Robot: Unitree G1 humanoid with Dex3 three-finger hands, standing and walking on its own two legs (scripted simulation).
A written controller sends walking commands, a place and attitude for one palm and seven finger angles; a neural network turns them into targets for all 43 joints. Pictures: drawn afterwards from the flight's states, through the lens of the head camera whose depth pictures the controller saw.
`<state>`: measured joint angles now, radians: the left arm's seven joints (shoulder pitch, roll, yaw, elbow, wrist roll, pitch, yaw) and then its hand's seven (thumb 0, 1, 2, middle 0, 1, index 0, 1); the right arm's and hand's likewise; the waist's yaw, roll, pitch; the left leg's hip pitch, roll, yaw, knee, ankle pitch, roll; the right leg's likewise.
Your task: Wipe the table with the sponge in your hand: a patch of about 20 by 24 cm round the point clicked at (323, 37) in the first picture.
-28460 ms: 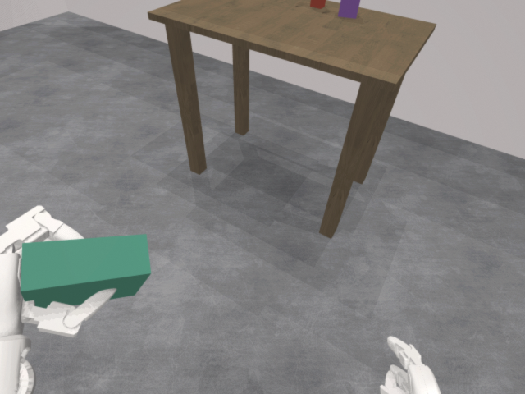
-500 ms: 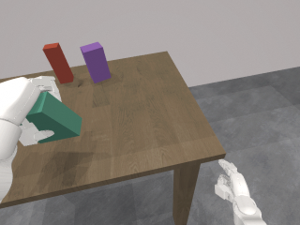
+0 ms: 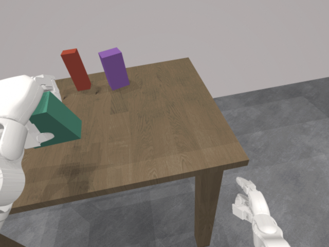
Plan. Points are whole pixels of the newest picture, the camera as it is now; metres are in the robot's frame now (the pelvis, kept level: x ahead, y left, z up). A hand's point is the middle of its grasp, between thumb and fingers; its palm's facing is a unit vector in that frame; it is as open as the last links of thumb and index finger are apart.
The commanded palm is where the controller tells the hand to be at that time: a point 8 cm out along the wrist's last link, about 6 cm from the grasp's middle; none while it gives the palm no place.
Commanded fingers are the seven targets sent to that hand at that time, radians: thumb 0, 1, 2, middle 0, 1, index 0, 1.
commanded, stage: turn the palm down, sponge in hand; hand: left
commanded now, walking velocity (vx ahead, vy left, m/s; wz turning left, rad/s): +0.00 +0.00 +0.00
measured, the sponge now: (47, 126) +0.25 +0.30 +0.21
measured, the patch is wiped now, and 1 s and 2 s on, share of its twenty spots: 0.00 0.00 0.00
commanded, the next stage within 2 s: move the sponge above the wiping area in 0.24 s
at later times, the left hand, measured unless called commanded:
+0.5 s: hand (59, 118) +0.26 +0.26 +0.23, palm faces +0.20 -0.02 -0.98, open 8.9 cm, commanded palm +0.20 +0.26 +0.30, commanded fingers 0.00 0.10 1.30 -1.20 -1.60 -1.20 -1.60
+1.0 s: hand (70, 125) +0.27 +0.26 +0.21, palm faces +0.15 -0.04 -0.99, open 8.9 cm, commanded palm +0.22 +0.25 +0.28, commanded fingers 0.00 0.10 1.30 -1.20 -1.60 -1.20 -1.60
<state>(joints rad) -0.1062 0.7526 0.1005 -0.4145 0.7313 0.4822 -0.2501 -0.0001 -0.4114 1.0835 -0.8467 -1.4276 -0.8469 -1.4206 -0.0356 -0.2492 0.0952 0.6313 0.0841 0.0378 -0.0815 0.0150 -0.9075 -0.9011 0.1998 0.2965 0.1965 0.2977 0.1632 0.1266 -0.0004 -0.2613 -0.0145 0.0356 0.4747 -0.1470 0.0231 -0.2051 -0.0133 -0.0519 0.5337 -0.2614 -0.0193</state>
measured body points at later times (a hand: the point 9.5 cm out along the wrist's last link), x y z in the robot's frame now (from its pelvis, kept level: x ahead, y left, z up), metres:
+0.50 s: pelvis +0.00 -0.02 +0.00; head -0.02 -0.08 +0.44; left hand +0.24 +0.26 +0.28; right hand +0.28 -0.21 -0.06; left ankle +0.07 +0.10 -0.73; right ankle +0.02 -0.11 -0.73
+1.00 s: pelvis +0.02 -0.02 +0.00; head +0.00 -0.08 +0.45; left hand +0.25 +0.25 +0.26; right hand +0.30 -0.20 -0.07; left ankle +0.07 +0.10 -0.73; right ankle +0.02 -0.11 -0.73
